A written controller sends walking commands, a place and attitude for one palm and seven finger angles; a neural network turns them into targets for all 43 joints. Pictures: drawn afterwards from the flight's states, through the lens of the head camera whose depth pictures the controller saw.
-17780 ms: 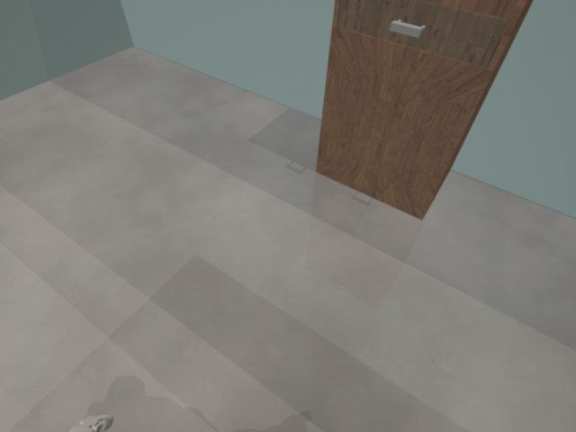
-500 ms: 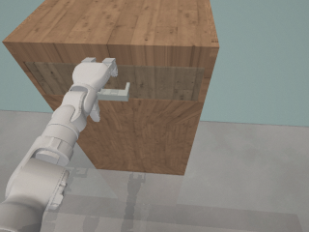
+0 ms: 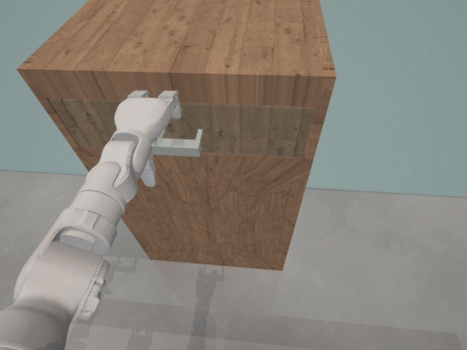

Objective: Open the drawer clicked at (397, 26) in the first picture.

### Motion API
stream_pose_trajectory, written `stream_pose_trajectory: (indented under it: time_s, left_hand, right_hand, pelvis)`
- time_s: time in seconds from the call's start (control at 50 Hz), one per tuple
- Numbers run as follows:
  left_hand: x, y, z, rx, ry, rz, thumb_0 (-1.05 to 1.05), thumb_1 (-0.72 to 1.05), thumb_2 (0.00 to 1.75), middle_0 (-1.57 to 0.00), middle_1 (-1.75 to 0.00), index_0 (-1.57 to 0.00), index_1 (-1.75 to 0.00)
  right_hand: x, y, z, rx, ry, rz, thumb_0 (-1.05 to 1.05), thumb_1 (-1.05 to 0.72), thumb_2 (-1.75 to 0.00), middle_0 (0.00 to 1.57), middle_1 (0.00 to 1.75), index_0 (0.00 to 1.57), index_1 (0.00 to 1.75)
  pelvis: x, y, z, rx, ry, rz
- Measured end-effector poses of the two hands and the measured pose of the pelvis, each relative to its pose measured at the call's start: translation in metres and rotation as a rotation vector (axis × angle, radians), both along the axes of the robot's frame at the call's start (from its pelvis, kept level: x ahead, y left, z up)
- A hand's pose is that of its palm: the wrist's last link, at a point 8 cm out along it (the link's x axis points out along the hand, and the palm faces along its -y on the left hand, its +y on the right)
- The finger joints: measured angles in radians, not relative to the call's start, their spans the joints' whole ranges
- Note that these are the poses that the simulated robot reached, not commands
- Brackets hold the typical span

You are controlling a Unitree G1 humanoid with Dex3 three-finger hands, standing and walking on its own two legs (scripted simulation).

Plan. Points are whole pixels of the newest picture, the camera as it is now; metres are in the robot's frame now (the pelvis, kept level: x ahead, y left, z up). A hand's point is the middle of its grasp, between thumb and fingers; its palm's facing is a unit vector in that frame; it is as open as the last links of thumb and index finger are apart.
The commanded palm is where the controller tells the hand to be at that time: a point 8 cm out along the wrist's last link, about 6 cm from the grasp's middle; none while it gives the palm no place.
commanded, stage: move the hooked fingers above the handle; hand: left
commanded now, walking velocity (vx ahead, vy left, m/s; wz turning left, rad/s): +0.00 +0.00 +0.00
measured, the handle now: (179, 139) +0.52 +0.12 +0.05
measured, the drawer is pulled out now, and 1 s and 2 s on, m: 0.00 0.00 0.00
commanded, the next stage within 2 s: lower the fingers behind the handle in 1.04 s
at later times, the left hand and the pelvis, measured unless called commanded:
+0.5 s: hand (154, 141) +0.46 +0.15 +0.11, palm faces -0.02 -0.03 -1.00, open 13.9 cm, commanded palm +0.44 +0.15 +0.17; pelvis +0.00 +0.00 +0.00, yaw +0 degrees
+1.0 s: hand (164, 137) +0.47 +0.13 +0.11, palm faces -0.04 -0.03 -1.00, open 13.9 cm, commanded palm +0.45 +0.15 +0.17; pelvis +0.00 +0.00 +0.00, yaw +0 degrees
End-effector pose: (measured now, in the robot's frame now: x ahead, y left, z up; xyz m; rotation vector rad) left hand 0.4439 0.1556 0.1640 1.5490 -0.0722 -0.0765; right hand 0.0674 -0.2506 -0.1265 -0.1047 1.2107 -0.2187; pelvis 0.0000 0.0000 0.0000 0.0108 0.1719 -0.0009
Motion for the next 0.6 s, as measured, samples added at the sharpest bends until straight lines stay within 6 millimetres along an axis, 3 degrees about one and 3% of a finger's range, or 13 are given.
stream_pose_trajectory:
  time_s: [0.24, 0.38, 0.46, 0.6]
  left_hand:
    - [-0.001, -0.013, 0.004, -0.027, -0.002, -0.057, 0.0, -0.49, 0.3, -0.32, -1.2, -0.32, -1.2]
    - [0.002, -0.005, 0.005, -0.016, -0.009, -0.005, 0.0, -0.49, 0.3, -0.32, -1.2, -0.32, -1.2]
    - [-0.004, -0.001, 0.002, -0.007, 0.013, -0.005, 0.0, -0.49, 0.3, -0.32, -1.2, -0.32, -1.2]
    - [-0.013, -0.011, 0.001, -0.011, 0.005, -0.065, 0.0, -0.49, 0.3, -0.32, -1.2, -0.32, -1.2]
  right_hand:
    - [0.003, -0.005, 0.005, -0.03, -0.024, 0.008, 0.01, -0.91, -0.9, 0.2, 0.3, 0.2, 0.3]
    - [-0.006, -0.006, 0.003, -0.024, -0.011, -0.011, 0.01, -0.91, -0.9, 0.2, 0.3, 0.2, 0.3]
    - [-0.009, -0.006, 0.003, -0.02, -0.001, -0.014, 0.01, -0.91, -0.9, 0.2, 0.3, 0.2, 0.3]
    - [-0.007, -0.004, 0.002, -0.017, 0.001, 0.003, 0.01, -0.91, -0.9, 0.2, 0.3, 0.2, 0.3]
  pelvis:
    - [-0.004, 0.0, 0.0, -0.001, -0.005, 0.008]
    - [-0.004, 0.0, 0.0, 0.001, -0.002, -0.007]
    - [-0.004, -0.001, 0.001, 0.0, -0.007, -0.005]
    - [-0.006, -0.001, 0.0, -0.001, -0.019, 0.009]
